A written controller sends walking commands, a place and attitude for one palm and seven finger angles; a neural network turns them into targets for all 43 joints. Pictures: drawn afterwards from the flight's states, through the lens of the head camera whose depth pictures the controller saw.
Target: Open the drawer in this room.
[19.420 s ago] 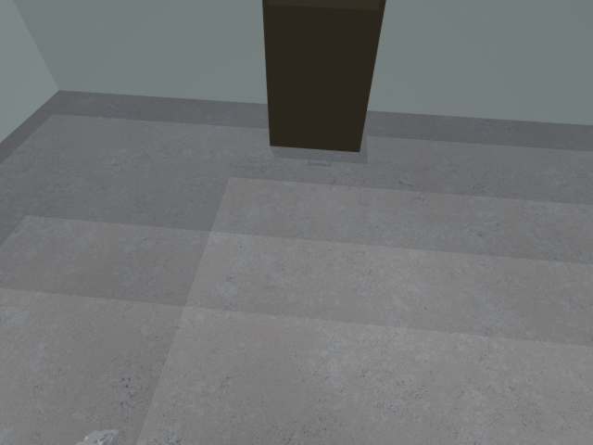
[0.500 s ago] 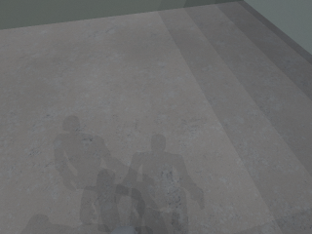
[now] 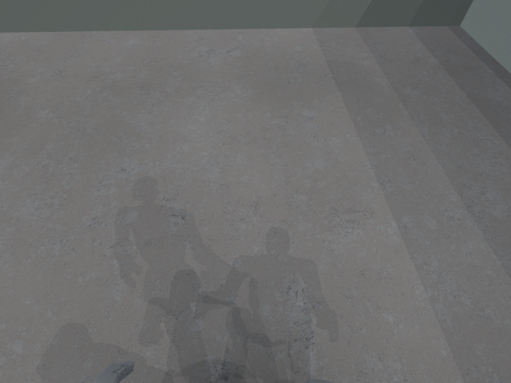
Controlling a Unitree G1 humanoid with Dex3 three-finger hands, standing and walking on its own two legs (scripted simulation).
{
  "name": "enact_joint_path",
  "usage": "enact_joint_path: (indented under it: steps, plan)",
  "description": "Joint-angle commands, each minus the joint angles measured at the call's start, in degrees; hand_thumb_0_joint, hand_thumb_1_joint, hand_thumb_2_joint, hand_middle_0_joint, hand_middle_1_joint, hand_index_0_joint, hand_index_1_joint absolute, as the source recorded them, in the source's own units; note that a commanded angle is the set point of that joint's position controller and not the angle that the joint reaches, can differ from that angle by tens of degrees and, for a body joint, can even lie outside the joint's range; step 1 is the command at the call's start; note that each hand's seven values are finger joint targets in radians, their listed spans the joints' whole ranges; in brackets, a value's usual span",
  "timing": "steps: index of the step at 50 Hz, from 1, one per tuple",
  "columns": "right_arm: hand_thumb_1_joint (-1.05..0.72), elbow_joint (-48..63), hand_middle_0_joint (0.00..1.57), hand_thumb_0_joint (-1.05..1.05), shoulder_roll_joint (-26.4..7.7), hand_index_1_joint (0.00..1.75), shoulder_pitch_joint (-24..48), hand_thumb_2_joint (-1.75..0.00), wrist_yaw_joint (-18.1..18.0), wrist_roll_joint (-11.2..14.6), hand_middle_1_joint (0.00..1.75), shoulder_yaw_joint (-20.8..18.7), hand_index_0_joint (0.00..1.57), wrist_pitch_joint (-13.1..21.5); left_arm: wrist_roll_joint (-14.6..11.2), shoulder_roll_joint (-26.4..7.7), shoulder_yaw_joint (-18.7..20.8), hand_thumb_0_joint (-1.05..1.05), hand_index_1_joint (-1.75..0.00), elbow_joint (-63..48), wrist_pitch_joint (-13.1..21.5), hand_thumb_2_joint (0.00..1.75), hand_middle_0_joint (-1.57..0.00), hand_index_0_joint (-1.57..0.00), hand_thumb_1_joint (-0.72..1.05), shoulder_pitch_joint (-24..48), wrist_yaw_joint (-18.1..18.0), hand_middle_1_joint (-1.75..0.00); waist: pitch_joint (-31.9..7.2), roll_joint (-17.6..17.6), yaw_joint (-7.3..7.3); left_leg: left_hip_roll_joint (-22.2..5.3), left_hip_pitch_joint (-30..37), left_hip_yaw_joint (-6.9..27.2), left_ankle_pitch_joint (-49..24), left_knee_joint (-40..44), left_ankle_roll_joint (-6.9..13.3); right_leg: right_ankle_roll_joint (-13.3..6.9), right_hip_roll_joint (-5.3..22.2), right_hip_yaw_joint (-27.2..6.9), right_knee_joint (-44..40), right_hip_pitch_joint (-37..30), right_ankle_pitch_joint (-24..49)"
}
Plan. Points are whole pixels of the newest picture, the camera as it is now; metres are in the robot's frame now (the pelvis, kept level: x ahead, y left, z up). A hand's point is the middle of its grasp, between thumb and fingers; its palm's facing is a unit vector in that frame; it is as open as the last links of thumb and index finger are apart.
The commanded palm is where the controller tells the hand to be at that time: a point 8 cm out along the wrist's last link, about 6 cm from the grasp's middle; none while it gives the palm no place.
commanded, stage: turn or walk to find it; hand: left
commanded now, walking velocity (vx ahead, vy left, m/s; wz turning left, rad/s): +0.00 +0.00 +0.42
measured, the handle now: out of the picture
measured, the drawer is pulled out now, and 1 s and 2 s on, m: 0.00 0.00 0.00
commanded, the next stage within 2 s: none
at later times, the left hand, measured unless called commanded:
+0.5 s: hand out of the picture -0.05 +0.17 -0.17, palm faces +0.29 -0.93 -0.25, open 7.4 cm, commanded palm none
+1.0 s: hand out of the picture -0.06 +0.22 -0.16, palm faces +0.44 -0.86 -0.25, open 7.4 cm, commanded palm none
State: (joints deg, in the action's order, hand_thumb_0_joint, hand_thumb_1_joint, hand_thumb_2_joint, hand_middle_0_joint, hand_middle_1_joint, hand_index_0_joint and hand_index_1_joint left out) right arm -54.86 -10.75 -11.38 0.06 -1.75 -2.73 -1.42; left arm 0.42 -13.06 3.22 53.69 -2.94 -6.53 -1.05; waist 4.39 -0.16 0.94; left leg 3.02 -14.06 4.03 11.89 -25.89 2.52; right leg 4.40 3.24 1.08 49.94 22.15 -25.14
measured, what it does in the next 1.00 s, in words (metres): steps on the spot, turning left: right foot, then left foot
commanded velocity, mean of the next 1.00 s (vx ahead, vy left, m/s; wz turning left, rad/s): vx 0.00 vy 0.00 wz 0.42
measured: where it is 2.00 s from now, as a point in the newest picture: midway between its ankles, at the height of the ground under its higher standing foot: outside the picture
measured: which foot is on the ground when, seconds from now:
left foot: down 0.00-0.12, up 0.14-0.54, down 0.56-1.00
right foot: up 0.00-0.08, down 0.10-0.56, up 0.58-1.00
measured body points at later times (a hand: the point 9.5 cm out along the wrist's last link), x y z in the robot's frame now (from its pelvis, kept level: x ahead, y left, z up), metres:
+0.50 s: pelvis -0.03 -0.02 -0.01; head +0.00 -0.02 +0.44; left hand -0.07 +0.22 -0.15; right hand +0.10 -0.26 -0.15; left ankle -0.08 +0.11 -0.71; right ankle -0.01 -0.14 -0.74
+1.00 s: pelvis -0.06 -0.01 +0.00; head -0.03 +0.00 +0.45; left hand -0.08 +0.26 -0.14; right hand +0.10 -0.20 -0.15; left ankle -0.08 +0.10 -0.74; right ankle -0.02 -0.14 -0.71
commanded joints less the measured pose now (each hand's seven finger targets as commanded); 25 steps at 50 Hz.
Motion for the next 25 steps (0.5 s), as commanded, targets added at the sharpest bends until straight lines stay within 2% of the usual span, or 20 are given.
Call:
enact_joint_path:
  steps: [1, 2, 3, 4, 5, 6, 7, 8, 9, 10, 11, 13, 15, 19, 22, 23, 24, 25]
  plan:
    - [-0.9, 3.4, 0.2, 0.0, -12.2, 0.3, -0.7, -0.9, -0.9, 0.1, 0.3, -3.4, 0.2, 0.4, -0.1, -3.7, 0.8, 0.0, -0.3, -4.0, 1.7, 0.9, -0.2, -0.2, 0.9, -2.2, -0.2, -0.3, -7.4, -8.3, -0.29, -14.3, 4.1, 16.4, -22.9, 3.9, 7.1, -0.7, -1.7, 1.2, -11.4, -4.3, 1.9]
    - [-0.9, 3.4, 0.2, 0.0, -11.9, 0.3, -0.6, -0.9, -0.8, 0.2, 0.3, -3.5, 0.2, 0.3, -0.2, -3.9, 0.9, 0.0, -0.3, -3.7, 2.0, 0.9, -0.2, -0.2, 0.9, -3.7, -0.3, -0.3, -8.2, -7.6, -0.91, -13.1, 2.9, 16.3, -22.5, 2.4, 6.2, -0.9, -2.1, 1.5, -16.7, -7.6, 5.5]
    - [-0.9, 3.6, 0.2, 0.0, -11.6, 0.3, 0.1, -0.9, -0.8, 0.6, 0.3, -3.4, 0.2, 0.3, -0.2, -4.4, 1.0, 0.0, -0.3, -3.1, 2.4, 0.9, -0.2, -0.2, 0.9, -6.2, -0.4, -0.3, -9.4, -6.7, -2.26, -11.7, 0.4, 15.4, -19.4, 0.4, 4.6, -1.1, -1.4, 1.7, -24.0, -12.9, 11.3]
    - [-0.9, 3.7, 0.2, 0.0, -9.9, 0.3, -0.1, -0.9, -0.5, 1.0, 0.3, -3.3, 0.2, 0.4, 0.1, -6.5, 1.3, 0.0, -0.3, -2.6, 3.0, 0.9, -0.2, -0.2, 0.9, -8.1, -0.7, -0.3, -9.6, -2.6, -2.99, -8.9, -5.3, 13.4, -12.2, -3.3, 1.8, -1.9, 2.1, -1.4, -30.7, -20.2, 15.7]
    - [-0.9, 4.7, 0.2, 0.0, -6.3, 0.3, -1.3, -0.9, -0.1, 1.5, 0.3, -2.6, 0.2, 0.7, 0.9, -10.8, 2.2, 0.0, -0.3, -2.4, 3.6, 0.9, -0.2, -0.2, 0.9, -9.0, -1.1, -0.3, -10.2, 10.5, -3.02, -1.8, -15.8, 4.7, 3.7, -12.6, -2.2, -6.4, 15.1, -13.5, -32.9, -27.1, 19.5]
    - [-0.9, 5.9, 0.2, 0.0, -6.5, 0.3, 0.2, -0.9, -0.2, 1.1, 0.3, -2.9, 0.2, 0.4, 1.1, -13.0, 2.3, 0.0, -0.3, -3.4, 3.3, 0.9, -0.2, -0.2, 0.9, -8.8, -0.9, -0.3, -7.7, 14.2, -3.68, 1.5, -17.9, 0.2, 21.4, -24.1, -3.8, -12.5, 24.2, -18.5, -33.5, -20.9, 25.0]
    - [-0.9, 5.1, 0.2, 0.0, -8.1, 0.3, 0.2, -0.9, -0.4, 0.4, 0.3, -3.4, 0.2, -0.9, 0.5, -11.5, 2.8, 0.0, -0.3, -4.0, 3.6, 0.9, -0.2, -0.2, 0.9, -7.0, -1.2, -0.3, -6.2, 15.3, -3.05, -0.9, -17.9, 2.7, 21.7, -33.3, -3.7, -14.3, 23.7, -18.5, -34.9, -15.0, 22.3]
    - [-0.9, 4.3, 0.2, 0.0, -8.3, 0.3, 0.7, -0.9, -0.1, 0.4, 0.3, -3.6, 0.2, -1.4, 0.5, -10.1, 2.3, 0.0, -0.3, -4.5, 3.4, 0.9, -0.2, -0.2, 0.9, -4.7, -1.1, -0.3, -3.0, 11.5, -1.96, -1.5, -17.8, 2.4, 18.6, -39.7, -3.9, -14.0, 20.7, -15.8, -35.0, -11.2, 20.1]
    - [-0.9, 3.3, 0.2, 0.0, -7.9, 0.3, -0.3, -0.9, 0.2, 0.4, 0.3, -3.6, 0.2, -1.6, 0.4, -8.0, 1.9, 0.0, -0.3, -4.9, 3.2, 0.9, -0.2, -0.2, 0.9, -2.4, -1.1, -0.3, -1.5, 7.4, -0.28, -2.7, -18.3, 2.0, 15.4, -42.3, -4.1, -12.7, 18.2, -11.0, -33.8, -10.2, 21.6]
    - [-0.9, 2.4, 0.2, 0.0, -7.1, 0.3, -1.4, -0.9, 0.5, 0.4, 0.3, -3.4, 0.2, -1.8, 0.6, -7.0, 1.4, 0.0, -0.3, -5.2, 3.5, 0.9, -0.2, -0.2, 0.9, -1.2, -1.0, -0.3, -1.0, 7.2, 0.53, -3.2, -17.9, 0.7, 12.3, -43.7, -4.7, -11.6, 15.8, -6.4, -32.7, -10.5, 24.1]
    - [-0.9, 1.9, 0.2, 0.0, -6.7, 0.3, -2.4, -0.9, 0.6, 0.4, 0.3, -3.2, 0.2, -1.8, 0.6, -6.5, 1.3, 0.0, -0.3, -5.2, 3.8, 0.9, -0.2, -0.2, 0.9, -1.6, -1.0, -0.3, -1.9, 8.1, 0.66, -3.3, -17.9, -0.1, 10.7, -44.0, -5.3, -11.0, 14.6, -3.8, -32.0, -12.0, 27.0]
    - [-0.9, 1.8, 0.2, 0.0, -6.8, 0.3, -1.6, -0.9, 0.7, 0.5, 0.3, -3.0, 0.2, -1.9, 0.7, -6.6, 1.3, 0.0, -0.3, -4.5, 4.0, 0.9, -0.2, -0.2, 0.9, -4.4, -1.0, -0.3, -2.3, 9.7, -0.51, -3.8, -17.4, -1.0, 9.9, -43.2, -6.0, -11.0, 14.6, -2.4, -31.9, -12.9, 28.5]
    - [-0.9, 2.0, 0.2, 0.0, -6.4, 0.3, -0.1, -0.9, 0.7, 0.5, 0.3, -2.7, 0.2, -2.0, 0.9, -7.4, 1.5, 0.0, -0.3, -3.7, 3.8, 0.9, -0.2, -0.2, 0.9, -6.0, -1.0, -0.3, -2.1, 8.9, -1.16, -4.3, -16.8, -2.1, 10.8, -39.9, -6.4, -11.3, 15.2, -1.4, -31.9, -13.8, 28.3]
    - [-0.9, 2.9, 0.2, 0.0, -6.0, 0.3, 4.5, -0.9, 0.7, 0.9, 0.3, -2.1, 0.2, -1.7, 1.3, -8.9, 1.9, 0.0, -0.3, -2.0, 3.5, 0.9, -0.2, -0.2, 0.9, -9.5, -0.8, -0.3, -2.4, 10.3, -3.31, -4.4, -13.9, -4.6, 14.9, -29.6, -6.4, -12.3, 16.6, -0.9, -30.8, -16.0, 31.8]
    - [-0.9, 3.3, 0.2, 0.0, -5.6, 0.3, 5.9, -0.9, 0.6, 1.2, 0.3, -1.4, 0.2, -1.1, 1.5, -10.6, 2.4, 0.0, -0.3, -1.1, 3.2, 0.9, -0.2, -0.2, 0.9, -10.6, -0.6, -0.3, -4.1, 12.0, -4.11, -3.9, -10.7, -6.9, 15.9, -21.7, -5.7, -12.7, 17.1, 0.3, -28.5, -17.5, 35.3]
    - [-0.9, 3.5, 0.2, 0.0, -5.6, 0.3, 5.5, -0.9, 0.5, 1.3, 0.3, -1.3, 0.2, -0.8, 1.5, -11.1, 2.6, 0.0, -0.3, -0.9, 3.1, 0.9, -0.2, -0.2, 0.9, -10.5, -0.6, -0.3, -5.0, 12.8, -3.95, -4.0, -9.1, -7.4, 15.7, -18.9, -5.4, -12.7, 17.6, 0.5, -27.6, -17.7, 35.9]
    - [-0.9, 3.3, 0.2, 0.0, -5.6, 0.3, 4.5, -0.9, 0.5, 1.4, 0.3, -1.2, 0.2, -0.5, 1.5, -11.0, 2.7, 0.0, -0.3, -0.5, 3.0, 0.9, -0.2, -0.2, 0.9, -9.9, -0.6, -0.3, -6.0, 12.2, -3.32, -3.7, -6.8, -7.8, 14.4, -14.1, -5.2, -12.0, 17.5, 1.0, -25.8, -18.2, 36.7]
    - [-0.9, 2.9, 0.2, 0.0, -5.7, 0.3, 2.7, -0.9, 0.4, 1.4, 0.3, -1.1, 0.2, -0.2, 1.4, -11.4, 2.8, 0.0, -0.3, -0.6, 2.9, 0.9, -0.2, -0.2, 0.9, -9.4, -0.6, -0.3, -7.1, 12.0, -2.29, -3.2, -3.8, -8.9, 10.4, -8.7, -5.0, -10.4, 16.7, 2.9, -23.5, -17.7, 36.2]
